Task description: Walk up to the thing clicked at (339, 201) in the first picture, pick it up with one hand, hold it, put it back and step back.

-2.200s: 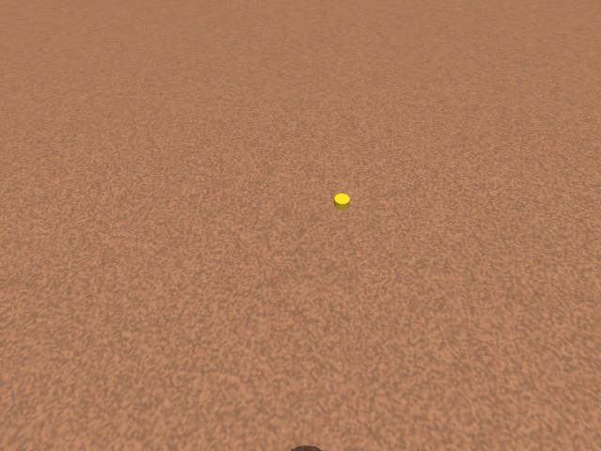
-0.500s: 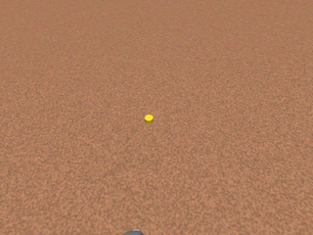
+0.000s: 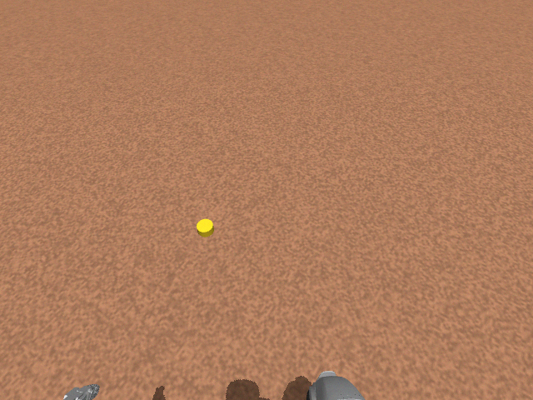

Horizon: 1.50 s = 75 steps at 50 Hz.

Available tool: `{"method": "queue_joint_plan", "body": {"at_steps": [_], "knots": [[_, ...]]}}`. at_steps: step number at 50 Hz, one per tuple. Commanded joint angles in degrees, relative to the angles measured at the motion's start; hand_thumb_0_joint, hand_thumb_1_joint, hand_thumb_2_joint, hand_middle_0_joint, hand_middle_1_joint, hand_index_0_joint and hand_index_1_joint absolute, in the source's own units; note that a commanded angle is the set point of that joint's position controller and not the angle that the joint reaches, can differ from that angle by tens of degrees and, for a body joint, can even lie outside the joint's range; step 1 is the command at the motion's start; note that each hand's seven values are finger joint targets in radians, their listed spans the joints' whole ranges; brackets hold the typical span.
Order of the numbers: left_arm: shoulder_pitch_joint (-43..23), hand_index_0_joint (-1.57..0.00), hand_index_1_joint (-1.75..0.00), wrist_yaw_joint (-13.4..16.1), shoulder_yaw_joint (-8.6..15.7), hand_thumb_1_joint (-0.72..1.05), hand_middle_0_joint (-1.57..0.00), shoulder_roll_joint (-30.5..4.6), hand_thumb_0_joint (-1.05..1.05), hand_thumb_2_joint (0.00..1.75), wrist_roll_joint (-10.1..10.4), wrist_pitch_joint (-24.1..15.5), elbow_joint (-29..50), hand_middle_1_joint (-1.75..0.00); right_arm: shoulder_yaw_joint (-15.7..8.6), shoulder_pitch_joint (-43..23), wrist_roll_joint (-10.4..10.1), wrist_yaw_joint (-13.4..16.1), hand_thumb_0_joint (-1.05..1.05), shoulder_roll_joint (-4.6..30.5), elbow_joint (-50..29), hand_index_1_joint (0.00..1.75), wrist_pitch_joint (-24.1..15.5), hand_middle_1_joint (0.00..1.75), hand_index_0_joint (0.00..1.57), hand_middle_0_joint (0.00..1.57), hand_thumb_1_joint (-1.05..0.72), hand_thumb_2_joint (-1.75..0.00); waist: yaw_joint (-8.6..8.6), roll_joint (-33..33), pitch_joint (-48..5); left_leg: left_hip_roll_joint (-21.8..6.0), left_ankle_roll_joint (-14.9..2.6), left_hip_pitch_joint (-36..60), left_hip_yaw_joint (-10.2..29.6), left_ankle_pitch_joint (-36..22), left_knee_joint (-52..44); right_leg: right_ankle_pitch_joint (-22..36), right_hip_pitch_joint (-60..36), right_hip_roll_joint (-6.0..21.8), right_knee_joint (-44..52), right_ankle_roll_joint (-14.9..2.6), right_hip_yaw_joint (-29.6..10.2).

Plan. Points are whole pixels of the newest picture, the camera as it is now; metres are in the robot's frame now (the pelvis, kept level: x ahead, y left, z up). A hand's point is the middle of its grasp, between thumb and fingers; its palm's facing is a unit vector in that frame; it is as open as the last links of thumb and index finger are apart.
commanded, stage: walk up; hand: left
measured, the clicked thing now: (205, 227) +0.94 +0.25 -0.75
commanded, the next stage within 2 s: none
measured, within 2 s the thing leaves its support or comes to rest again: neither
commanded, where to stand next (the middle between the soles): +0.55 +0.02 m, yaw +0 degrees
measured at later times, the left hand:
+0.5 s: hand (120, 358) +0.24 +0.27 -0.13, palm faces -0.02 -0.93 -0.38, open 7.4 cm
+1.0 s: hand (134, 251) +0.45 +0.28 -0.13, palm faces -0.08 -0.92 -0.38, open 7.4 cm
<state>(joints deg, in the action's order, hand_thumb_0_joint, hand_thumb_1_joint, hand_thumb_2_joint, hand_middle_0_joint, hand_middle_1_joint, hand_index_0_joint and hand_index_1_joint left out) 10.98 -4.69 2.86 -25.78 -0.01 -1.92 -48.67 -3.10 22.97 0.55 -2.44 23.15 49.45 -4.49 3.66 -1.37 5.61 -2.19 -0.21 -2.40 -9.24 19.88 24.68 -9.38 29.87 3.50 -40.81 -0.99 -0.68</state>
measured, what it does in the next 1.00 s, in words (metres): walks ahead: right foot, then left foot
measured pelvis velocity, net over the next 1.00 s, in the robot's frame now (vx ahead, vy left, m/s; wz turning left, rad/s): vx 0.38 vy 0.01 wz -0.01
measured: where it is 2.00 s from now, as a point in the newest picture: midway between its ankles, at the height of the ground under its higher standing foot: (262, 329)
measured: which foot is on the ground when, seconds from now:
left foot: down 0.00-0.12, up 0.14-0.54, down 0.56-1.00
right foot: up 0.00-0.06, down 0.08-0.60, up 0.62-1.00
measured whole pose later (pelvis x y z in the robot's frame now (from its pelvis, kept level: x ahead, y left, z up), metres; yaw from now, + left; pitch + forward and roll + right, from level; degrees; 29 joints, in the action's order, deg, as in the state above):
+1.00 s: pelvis +0.38 +0.01 -0.01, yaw -1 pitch -3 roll +1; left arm 16.3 -3.5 2.8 -23.6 -0.5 -3.0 -50.1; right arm -2.8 21.3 0.2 -2.8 23.8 47.1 -2.9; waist 2.0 0.1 4.5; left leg -0.8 -0.7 -7.4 -4.7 20.3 30.6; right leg -11.0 23.5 3.8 -36.0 -0.6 1.7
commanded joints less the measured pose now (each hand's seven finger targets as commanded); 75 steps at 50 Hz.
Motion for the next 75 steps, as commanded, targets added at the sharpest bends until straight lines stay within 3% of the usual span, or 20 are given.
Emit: {"method": "queue_joint_plan", "body": {"at_steps": [1,4,6,7,13,22,27,28,30,31,36,42,50,53,54,59,67,71,73,75], "knots": [[-2.03,-0.2,-0.3,0.32,2.81,0.9,-0.2,-7.03,0.0,0.9,0.03,-1.99,4.31,-0.3,-4.82,-2.02,0.01,1.09,0.0,16.08,-5.7,0.3,-0.94,0.3,0.2,0.2,-0.9,-0.9,-1.96,7.64,-3.54,-13.76,-10.04,-3.84,9.17,-20.69,-3.87,2.62,-10.44,-0.51,6.69,-1.76,2.73],[8.54,-0.2,-0.3,1.44,4.75,0.9,-0.2,-10.87,0.0,0.9,-0.39,-3.0,0.73,-0.3,-3.2,0.29,-0.11,1.03,0.0,12.19,-6.21,0.3,-0.46,0.3,0.2,0.2,-0.9,-0.9,-7.5,-4.23,-11.2,-7.75,-6.75,-8.93,3.89,-23.28,19.66,-0.05,-30.15,-3.13,13.33,-3.57,2.72],[14.45,-0.2,-0.3,2.64,6.66,0.9,-0.2,-18.23,0.0,0.9,-0.29,-3.64,1.66,-0.3,-1.55,5.5,-0.57,0.9,0.0,8.94,-6.83,0.3,-0.26,0.3,0.2,0.2,-0.9,-0.9,-8.91,-16.47,-16.44,2.81,-2.51,-30.91,5.44,10.4,41.31,-5.32,-46.32,19.22,20.47,-12.71,-35.21],[11.5,-0.2,-0.3,2.81,6.84,0.9,-0.2,-18.65,0.0,0.9,0.84,-3.28,1.82,-0.3,-2.94,2.85,-0.21,1.61,0.0,14.63,-5.48,0.3,0.36,0.3,0.2,0.2,-0.9,-0.9,-9.31,-12.02,-13.52,-0.18,-2.32,-33.57,9.02,11.96,45.61,-7.18,-41.88,21.41,22.03,-16.87,-40.18],[4.58,-0.2,-0.3,3.58,4.12,0.9,-0.2,-10.95,0.0,0.9,1.02,-4.13,3.47,-0.3,-2.66,1.75,-0.58,0.25,0.0,10.7,-2.77,0.3,1.57,0.3,0.2,0.2,-0.9,-0.9,-3.05,-5.39,-0.89,-2.38,-1.51,-24.66,11.61,-4.01,38.55,11.73,-16.93,7.64,24.57,-9.04,-9.64],[8.72,-0.2,-0.3,3.22,4.8,0.9,-0.2,-12.37,0.0,0.9,-0.46,-4.71,4.77,-0.3,-3.42,-10.62,0.87,-1.8,0.0,9.66,-6.17,0.3,0.79,0.3,0.2,0.2,-0.9,-0.9,-6.7,-6.06,0.23,-4.66,0.78,-24.71,9.21,-10.53,13.23,-1.35,-17.58,8.97,24.94,-11.07,-6.11],[7.62,-0.2,-0.3,3.41,3.97,0.9,-0.2,-12.61,0.0,0.9,-0.24,-3.93,5.19,-0.3,-4.54,-4.89,1.02,-1.31,0.0,11.18,-3.59,0.3,-0.43,0.3,0.2,0.2,-0.9,-0.9,-1.77,-0.77,-4.72,-0.19,-2.02,-5.86,5.53,-8.88,5.32,4.02,-12.38,8.52,12.1,-8.54,-4.26],[8.26,-0.2,-0.3,3.44,3.14,0.9,-0.2,-10.53,0.0,0.9,-0.53,-3.95,5.6,-0.3,-5.48,2.38,1.19,-0.69,0.0,13.78,-1.61,0.3,-0.73,0.3,0.2,0.2,-0.9,-0.9,1.71,5.32,-8.65,-0.42,-3.78,3.57,7.78,-5.65,4.28,7.2,-9.11,5.49,-0.36,-6.84,-2.16],[13.49,-0.2,-0.3,3.66,1.8,0.9,-0.2,-6.02,0.0,0.9,0.61,-3.38,5.14,-0.3,-6.85,4.76,0.95,0.24,0.0,20.13,-3.35,0.3,-1.27,0.3,0.2,0.2,-0.9,-0.9,1.23,18.98,-9.96,-20.84,-11.57,11.97,43.81,7.61,-10.06,-19.5,9.74,-7.53,-22.58,-1.97,2.51],[11.93,-0.2,-0.3,4.59,2.9,0.9,-0.2,-11.31,0.0,0.9,-0.32,-2.77,3.81,-0.3,-6.97,2.63,-0.53,0.06,0.0,20.39,-3.64,0.3,-0.95,0.3,0.2,0.2,-0.9,-0.9,0.74,14.72,-8.04,-23.82,-15.68,8.56,47.48,8.03,-9.34,-21.99,10.07,-3.07,-27.56,-2.57,-2.37],[13.23,-0.2,-0.3,2.96,2.71,0.9,-0.2,-9.9,0.0,0.9,0.43,-2.09,1.03,-0.3,-3.98,-3.85,-1.06,0.77,0.0,13.75,-5.3,0.3,-1.38,0.3,0.2,0.2,-0.9,-0.9,-3.67,8.93,-1.66,-11.28,-9.04,-9.1,18.39,-13.53,-8.84,-9.69,-0.53,0.58,-20.5,-1.26,-2.25],[7.31,-0.2,-0.3,2.08,2.88,0.9,-0.2,-8.21,0.0,0.9,-0.47,-1.8,3.02,-0.3,-4.23,-2.31,-0.45,0.63,0.0,15.11,-6.3,0.3,-1.02,0.3,0.2,0.2,-0.9,-0.9,-1.83,11.33,-0.17,-11.95,-13.3,-7.21,16.5,-10.23,-10.36,-6.75,0.9,2.07,-6.35,1.25,1.72],[11.18,-0.2,-0.3,2.91,4.0,0.9,-0.2,-8.26,0.0,0.9,-0.67,-3.58,0.09,-0.3,-3.17,-5.36,-0.6,0.29,0.0,12.95,-8.29,0.3,0.77,0.3,0.2,0.2,-0.9,-0.9,-6.25,4.09,-3.54,-8.87,-9.02,-17.08,12.89,-9.4,4.6,1.36,-23.03,-2.61,10.36,-0.29,3.81],[13.69,-0.2,-0.3,4.64,5.33,0.9,-0.2,-15.76,0.0,0.9,-0.95,-4.67,1.59,-0.3,-0.75,2.0,-0.63,0.89,0.0,6.5,-6.85,0.3,1.76,0.3,0.2,0.2,-0.9,-0.9,-6.19,-12.56,-5.91,4.61,-1.8,-30.82,9.83,10.27,34.6,-11.33,-30.0,19.89,26.69,-7.28,-32.7],[11.17,-0.2,-0.3,4.64,5.23,0.9,-0.2,-16.77,0.0,0.9,-0.2,-4.11,1.82,-0.3,-2.41,0.94,-0.21,1.8,0.0,12.5,-5.61,0.3,2.48,0.3,0.2,0.2,-0.9,-0.9,-6.25,-9.42,-4.56,2.35,-2.18,-30.17,11.92,11.65,38.14,-9.73,-26.88,21.5,25.74,-11.33,-35.29],[6.33,-0.2,-0.3,5.22,3.5,0.9,-0.2,-11.37,0.0,0.9,-0.12,-4.06,2.69,-0.3,-2.29,0.66,-1.08,1.4,0.0,10.87,-1.56,0.3,3.24,0.3,0.2,0.2,-0.9,-0.9,-3.8,-7.39,-3.17,1.0,-1.3,-25.98,14.42,2.53,35.23,10.61,-20.82,10.67,22.81,-7.29,-10.58],[1.78,-0.2,-0.3,5.68,2.32,0.9,-0.2,-10.12,0.0,0.9,-0.57,-2.02,2.65,-0.3,-1.61,-5.46,-0.46,2.17,0.0,8.09,0.55,0.3,3.26,0.3,0.2,0.2,-0.9,-0.9,-4.44,-10.18,-5.74,0.63,0.98,-14.65,8.84,-5.03,16.28,25.87,-14.82,10.33,14.04,-9.64,-1.91],[-1.28,-0.2,-0.3,5.62,1.51,0.9,-0.2,-9.0,0.0,0.9,0.46,0.01,2.38,-0.3,-2.51,-4.31,0.32,2.84,0.0,10.68,2.7,0.3,2.46,0.3,0.2,0.2,-0.9,-0.9,-1.96,-3.45,-6.64,0.33,-1.63,-6.74,10.34,-15.34,4.31,9.09,-9.16,8.46,5.66,-5.72,-2.61],[2.66,-0.2,-0.3,5.73,0.29,0.9,-0.2,-5.06,0.0,0.9,1.59,1.07,1.22,-0.3,-2.64,-10.54,0.74,2.94,0.0,15.42,0.67,0.3,1.85,0.3,0.2,0.2,-0.9,-0.9,-5.76,10.92,-6.85,-14.48,-8.05,-9.36,31.68,-16.3,-4.4,-14.11,-6.74,-2.31,-2.74,-0.75,2.45],[1.74,-0.2,-0.3,6.1,1.18,0.9,-0.2,-8.73,0.0,0.9,0.88,1.82,-2.38,-0.3,-2.63,-14.53,0.22,2.83,0.0,15.66,1.08,0.3,2.08,0.3,0.2,0.2,-0.9,-0.9,-4.79,12.5,-6.15,-16.1,-13.01,-16.38,34.23,-10.27,-5.27,-22.62,-12.56,-1.07,-7.33,-0.66,-0.88]]}}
